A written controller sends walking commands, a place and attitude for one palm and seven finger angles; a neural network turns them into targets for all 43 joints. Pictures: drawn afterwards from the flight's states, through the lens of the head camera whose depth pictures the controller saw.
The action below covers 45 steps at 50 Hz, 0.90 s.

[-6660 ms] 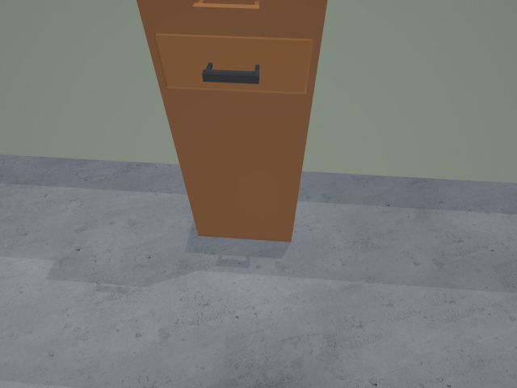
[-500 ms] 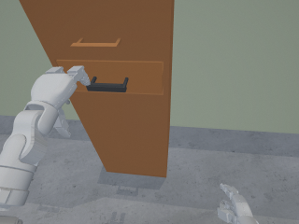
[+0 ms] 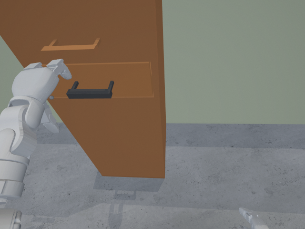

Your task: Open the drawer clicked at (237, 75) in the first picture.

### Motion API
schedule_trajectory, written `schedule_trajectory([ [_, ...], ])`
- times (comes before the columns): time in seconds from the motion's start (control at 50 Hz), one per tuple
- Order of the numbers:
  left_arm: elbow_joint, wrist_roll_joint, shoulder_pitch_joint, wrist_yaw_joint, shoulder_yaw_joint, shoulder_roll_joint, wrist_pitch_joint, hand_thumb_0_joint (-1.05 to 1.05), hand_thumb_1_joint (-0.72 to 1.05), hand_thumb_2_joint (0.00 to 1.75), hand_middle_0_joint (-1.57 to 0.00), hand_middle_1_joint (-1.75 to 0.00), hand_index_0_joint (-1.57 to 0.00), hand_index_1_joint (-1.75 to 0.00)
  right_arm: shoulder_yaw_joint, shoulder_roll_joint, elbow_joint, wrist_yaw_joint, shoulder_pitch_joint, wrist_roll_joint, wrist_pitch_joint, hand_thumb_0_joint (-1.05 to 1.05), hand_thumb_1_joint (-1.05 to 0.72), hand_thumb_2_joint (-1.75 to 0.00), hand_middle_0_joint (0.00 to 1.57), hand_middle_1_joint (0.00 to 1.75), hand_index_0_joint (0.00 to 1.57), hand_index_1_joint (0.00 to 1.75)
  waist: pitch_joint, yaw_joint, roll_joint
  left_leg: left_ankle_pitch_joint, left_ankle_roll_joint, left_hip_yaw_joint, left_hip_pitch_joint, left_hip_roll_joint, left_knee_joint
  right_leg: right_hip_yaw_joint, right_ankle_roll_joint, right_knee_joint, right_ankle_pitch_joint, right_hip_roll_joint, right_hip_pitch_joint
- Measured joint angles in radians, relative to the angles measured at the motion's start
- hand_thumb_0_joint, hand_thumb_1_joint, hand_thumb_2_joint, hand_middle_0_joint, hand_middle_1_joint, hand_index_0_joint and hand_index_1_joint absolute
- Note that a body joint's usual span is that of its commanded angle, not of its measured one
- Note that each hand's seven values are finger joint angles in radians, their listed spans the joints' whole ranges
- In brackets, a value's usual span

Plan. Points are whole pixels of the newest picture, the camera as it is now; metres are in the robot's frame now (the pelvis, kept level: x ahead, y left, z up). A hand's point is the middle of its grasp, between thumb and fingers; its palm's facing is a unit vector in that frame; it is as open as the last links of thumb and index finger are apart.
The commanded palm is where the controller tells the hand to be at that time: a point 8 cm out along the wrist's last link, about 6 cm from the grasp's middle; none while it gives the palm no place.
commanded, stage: move the hooked fingers above the handle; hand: left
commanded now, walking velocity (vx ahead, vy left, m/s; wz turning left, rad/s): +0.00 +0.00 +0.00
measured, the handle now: (91, 88) +0.51 +0.25 +0.08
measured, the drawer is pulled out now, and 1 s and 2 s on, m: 0.00 0.00 0.00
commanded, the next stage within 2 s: none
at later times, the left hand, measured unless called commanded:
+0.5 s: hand (66, 98) +0.41 +0.28 +0.13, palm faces -0.04 -0.04 -1.00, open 13.8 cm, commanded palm +0.41 +0.26 +0.20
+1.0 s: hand (76, 88) +0.45 +0.27 +0.13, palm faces -0.07 -0.01 -1.00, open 13.8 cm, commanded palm +0.44 +0.25 +0.20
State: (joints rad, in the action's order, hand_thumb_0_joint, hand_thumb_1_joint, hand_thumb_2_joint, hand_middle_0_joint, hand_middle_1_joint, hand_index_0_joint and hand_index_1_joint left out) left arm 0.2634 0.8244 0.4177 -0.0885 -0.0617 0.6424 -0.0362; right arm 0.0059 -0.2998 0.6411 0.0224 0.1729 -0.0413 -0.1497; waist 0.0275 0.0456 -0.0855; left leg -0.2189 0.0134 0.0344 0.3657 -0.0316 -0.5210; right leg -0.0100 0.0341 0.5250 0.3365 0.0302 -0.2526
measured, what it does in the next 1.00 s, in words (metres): stands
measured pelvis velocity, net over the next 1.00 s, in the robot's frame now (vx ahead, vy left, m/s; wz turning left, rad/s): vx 0.00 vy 0.01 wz -0.03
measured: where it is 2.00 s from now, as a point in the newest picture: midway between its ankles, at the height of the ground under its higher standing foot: outside the picture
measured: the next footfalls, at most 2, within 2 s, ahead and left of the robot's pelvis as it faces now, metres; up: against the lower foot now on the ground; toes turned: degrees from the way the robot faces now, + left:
none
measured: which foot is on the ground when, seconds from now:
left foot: down 0.00-1.00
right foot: down 0.00-1.00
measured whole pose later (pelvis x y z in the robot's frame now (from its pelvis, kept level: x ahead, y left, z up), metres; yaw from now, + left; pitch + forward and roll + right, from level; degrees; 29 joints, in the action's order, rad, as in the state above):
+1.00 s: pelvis +0.00 +0.01 -0.01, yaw -2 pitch +8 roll +0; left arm 0.84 0.96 0.79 -0.05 0.04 0.63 0.00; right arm 0.01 -0.26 0.66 0.07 0.32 -0.05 -0.19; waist 0.08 -0.05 -0.06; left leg -0.24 0.03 0.00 0.49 -0.02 -0.59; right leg 0.02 0.02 0.58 0.34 0.04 -0.39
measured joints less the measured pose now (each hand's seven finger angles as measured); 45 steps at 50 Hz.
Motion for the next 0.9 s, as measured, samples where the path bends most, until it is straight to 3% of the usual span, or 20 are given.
schedule_trajectory([
  [0.08,-0.002,0.015,-0.004,-0.059,0.059,-0.013,-0.058,0.0,-0.49,0.31,-0.32,-1.2,-0.31,-1.2,-0.001,0.001,-0.016,-0.003,0.0,-0.003,-0.017,0.01,-0.91,-0.9,0.2,0.3,0.19,0.3,0.009,0.001,-0.001,-0.008,0.008,0.001,0.012,-0.01,-0.007,-0.002,-0.007,0.005,0.009,-0.009,-0.009],
  [0.16,-0.073,0.004,-0.041,-0.094,0.113,-0.047,0.006,0.0,-0.49,0.31,-0.32,-1.2,-0.31,-1.2,-0.004,0.013,-0.028,0.007,-0.015,0.005,-0.015,0.01,-0.91,-0.9,0.2,0.3,0.2,0.3,0.009,-0.003,0.008,-0.021,0.017,-0.001,0.013,-0.017,-0.019,-0.001,-0.014,0.011,0.02,-0.017,-0.006],
  [0.22,-0.095,-0.002,-0.036,-0.066,0.13,-0.069,0.075,0.0,-0.49,0.31,-0.32,-1.2,-0.32,-1.2,-0.004,0.027,-0.032,0.012,-0.029,0.01,-0.006,0.01,-0.9,-0.9,0.2,0.3,0.2,0.3,0.009,-0.006,0.016,-0.03,0.02,-0.005,0.019,-0.019,-0.032,0.002,-0.017,0.018,0.026,-0.019,-0.01],
  [0.28,-0.056,0.006,0.01,-0.001,0.117,-0.078,0.1,0.0,-0.49,0.31,-0.33,-1.2,-0.32,-1.2,-0.006,0.039,-0.03,0.01,-0.042,0.01,-0.002,0.01,-0.9,-0.9,0.2,0.3,0.2,0.3,0.008,-0.009,0.02,-0.035,0.022,-0.008,0.032,-0.018,-0.043,0.006,-0.02,0.023,0.026,-0.018,-0.021],
  [0.36,0.071,0.048,0.112,0.063,0.091,-0.063,0.035,0.0,-0.49,0.31,-0.32,-1.2,-0.32,-1.2,-0.013,0.05,-0.018,0.0,-0.045,0.007,-0.015,0.01,-0.9,-0.9,0.2,0.3,0.2,0.3,0.013,-0.009,0.023,-0.032,0.023,-0.012,0.055,-0.016,-0.047,0.009,-0.021,0.026,0.021,-0.017,-0.045],
  [0.42,0.149,0.076,0.154,0.049,0.136,-0.052,-0.039,0.0,-0.49,0.31,-0.32,-1.2,-0.34,-1.2,-0.017,0.048,-0.013,-0.006,-0.026,0.0,-0.035,0.01,-0.9,-0.9,0.2,0.3,0.2,0.3,0.022,-0.006,0.02,-0.027,0.025,-0.009,0.069,-0.018,-0.047,0.006,-0.024,0.025,0.018,-0.018,-0.057],
  [0.48,0.201,0.067,0.182,0.001,0.161,-0.058,-0.081,0.0,-0.49,0.31,-0.32,-1.2,-0.33,-1.2,-0.017,0.045,-0.011,-0.002,-0.003,-0.006,-0.044,0.01,-0.9,-0.9,0.2,0.3,0.2,0.3,0.022,-0.013,0.019,-0.025,0.029,-0.004,0.074,-0.023,-0.048,0.0,-0.026,0.027,0.018,-0.022,-0.06],
  [0.56,0.208,0.063,0.205,-0.042,0.204,-0.069,-0.025,0.0,-0.49,0.31,-0.32,-1.2,-0.33,-1.2,-0.009,0.043,-0.006,0.017,0.034,-0.002,-0.034,0.01,-0.9,-0.9,0.2,0.3,0.2,0.3,0.024,-0.027,0.028,-0.028,0.032,0.002,0.08,-0.028,-0.059,-0.007,-0.028,0.036,0.024,-0.026,-0.062],
  [0.62,0.206,0.062,0.228,-0.028,0.221,-0.088,0.05,0.0,-0.49,0.31,-0.32,-1.2,-0.32,-1.2,0.002,0.041,0.0,0.027,0.051,0.001,-0.024,0.01,-0.9,-0.9,0.2,0.3,0.2,0.3,0.025,-0.039,0.034,-0.034,0.032,-0.002,0.086,-0.026,-0.071,-0.003,-0.028,0.045,0.027,-0.025,-0.069],
  [0.7,0.289,0.071,0.299,0.034,0.195,-0.113,0.101,0.0,-0.49,0.31,-0.32,-1.2,-0.32,-1.2,0.004,0.037,0.008,0.027,0.059,0.001,-0.02,0.01,-0.9,-0.9,0.2,0.3,0.2,0.3,0.026,-0.06,0.039,-0.035,0.031,-0.016,0.104,-0.019,-0.08,0.012,-0.027,0.063,0.027,-0.02,-0.096],
  [0.78,0.417,0.106,0.37,0.097,0.14,-0.095,0.071,0.0,-0.49,0.31,-0.34,-1.21,-0.32,-1.2,-0.002,0.035,0.01,0.027,0.069,0.002,-0.026,0.01,-0.9,-0.9,0.2,0.3,0.2,0.3,0.03,-0.081,0.036,-0.031,0.027,-0.034,0.132,-0.007,-0.081,0.03,-0.025,0.073,0.019,-0.009,-0.135],
  [0.82,0.447,0.119,0.378,0.116,0.14,-0.09,0.075,0.0,-0.49,0.31,-0.37,-1.25,-0.32,-1.21,-0.002,0.033,0.014,0.029,0.087,0.001,-0.033,0.01,-0.9,-0.9,0.2,0.3,0.2,0.3,0.038,-0.078,0.032,-0.028,0.025,-0.037,0.141,-0.002,-0.08,0.033,-0.024,0.073,0.015,-0.005,-0.146],
  [0.9,0.533,0.149,0.383,0.099,0.119,-0.067,0.029,0.0,-0.49,0.31,-0.37,-1.26,-0.33,-1.23,-0.006,0.034,0.024,0.035,0.11,-0.006,-0.052,0.01,-0.9,-0.9,0.2,0.3,0.2,0.3,0.051,-0.088,0.028,-0.024,0.021,-0.04,0.139,0.006,-0.072,0.038,-0.019,0.07,0.01,0.002,-0.149],
])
